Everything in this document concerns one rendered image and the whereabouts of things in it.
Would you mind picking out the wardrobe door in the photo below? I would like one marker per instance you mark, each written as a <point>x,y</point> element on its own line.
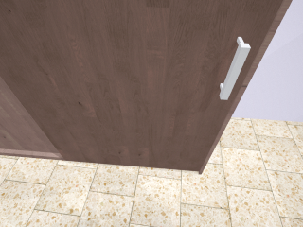
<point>18,130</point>
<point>129,82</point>

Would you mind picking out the handle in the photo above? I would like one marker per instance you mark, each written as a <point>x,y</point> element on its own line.
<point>235,68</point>

